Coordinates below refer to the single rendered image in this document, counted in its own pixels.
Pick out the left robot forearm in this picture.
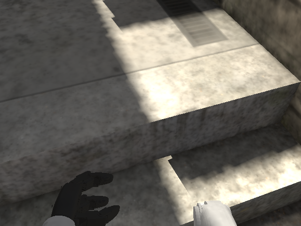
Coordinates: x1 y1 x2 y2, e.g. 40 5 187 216
42 216 75 226

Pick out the robot left hand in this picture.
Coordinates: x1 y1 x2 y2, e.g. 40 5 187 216
51 170 120 226

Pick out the robot right thigh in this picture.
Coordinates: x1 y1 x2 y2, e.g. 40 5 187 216
193 201 237 226

